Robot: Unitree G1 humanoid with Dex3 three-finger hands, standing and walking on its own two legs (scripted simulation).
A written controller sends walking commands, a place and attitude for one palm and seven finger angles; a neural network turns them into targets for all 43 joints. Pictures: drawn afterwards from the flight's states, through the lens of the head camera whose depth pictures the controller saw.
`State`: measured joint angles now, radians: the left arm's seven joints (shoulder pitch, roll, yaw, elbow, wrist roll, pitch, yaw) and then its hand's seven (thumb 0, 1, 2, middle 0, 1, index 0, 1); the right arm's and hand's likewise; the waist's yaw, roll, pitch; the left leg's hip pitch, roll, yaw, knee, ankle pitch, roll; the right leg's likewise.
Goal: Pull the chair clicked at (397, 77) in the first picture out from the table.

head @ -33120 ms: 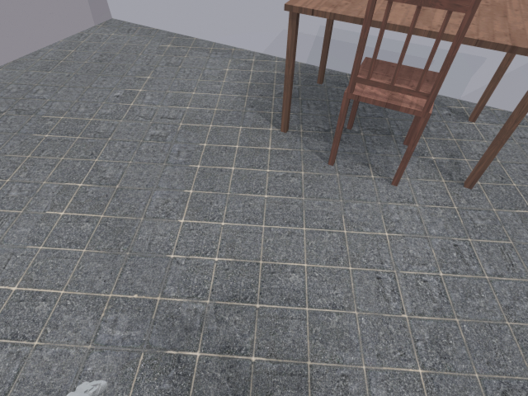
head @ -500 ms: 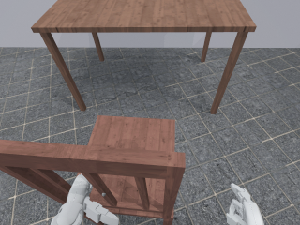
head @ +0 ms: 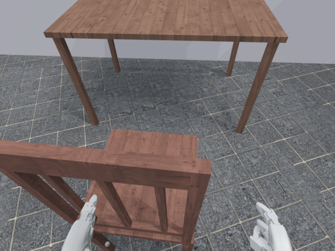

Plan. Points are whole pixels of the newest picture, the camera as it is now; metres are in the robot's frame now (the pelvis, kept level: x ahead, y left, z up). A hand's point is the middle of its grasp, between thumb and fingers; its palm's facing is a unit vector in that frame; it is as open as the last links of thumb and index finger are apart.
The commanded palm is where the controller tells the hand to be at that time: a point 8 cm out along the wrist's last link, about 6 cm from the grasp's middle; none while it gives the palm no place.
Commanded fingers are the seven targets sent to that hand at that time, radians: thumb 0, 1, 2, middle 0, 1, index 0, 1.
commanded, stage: draw the fingers out of the gap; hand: left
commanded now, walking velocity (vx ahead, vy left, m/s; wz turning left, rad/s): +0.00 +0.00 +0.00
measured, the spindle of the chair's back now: (117, 205) +0.24 +0.14 -0.01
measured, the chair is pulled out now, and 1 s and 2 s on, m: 0.67 0.67 0.67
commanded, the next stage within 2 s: draw the hand back to the body in 0.24 s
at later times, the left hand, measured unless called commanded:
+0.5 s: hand out of the picture +0.12 +0.15 +0.02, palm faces +0.10 -0.99 -0.09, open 17.5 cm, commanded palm +0.08 +0.21 +0.04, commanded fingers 0.00 -0.55 0.20 0.00 0.00 0.00 0.00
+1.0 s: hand (67, 242) +0.14 +0.18 +0.09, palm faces +0.05 -0.94 -0.33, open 16.4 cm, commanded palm +0.10 +0.25 +0.13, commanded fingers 0.00 -0.08 0.43 -0.06 -0.10 -0.06 -0.10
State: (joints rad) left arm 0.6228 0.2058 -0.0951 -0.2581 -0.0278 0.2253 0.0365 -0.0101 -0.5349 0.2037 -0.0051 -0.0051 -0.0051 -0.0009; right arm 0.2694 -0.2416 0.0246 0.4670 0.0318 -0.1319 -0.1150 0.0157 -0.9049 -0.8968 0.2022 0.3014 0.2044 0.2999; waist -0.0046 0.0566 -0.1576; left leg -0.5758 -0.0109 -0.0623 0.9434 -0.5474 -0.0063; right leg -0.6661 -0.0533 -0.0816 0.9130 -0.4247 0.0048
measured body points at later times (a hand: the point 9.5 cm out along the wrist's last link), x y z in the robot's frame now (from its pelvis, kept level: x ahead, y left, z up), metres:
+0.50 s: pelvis -0.01 +0.00 -0.01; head +0.01 -0.01 +0.44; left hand +0.11 +0.20 +0.03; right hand +0.17 -0.24 -0.07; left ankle -0.04 +0.12 -0.69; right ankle +0.02 -0.13 -0.69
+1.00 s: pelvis -0.02 +0.00 +0.01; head -0.02 -0.02 +0.46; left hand +0.13 +0.23 +0.11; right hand +0.16 -0.24 -0.06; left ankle -0.05 +0.12 -0.69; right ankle +0.02 -0.13 -0.69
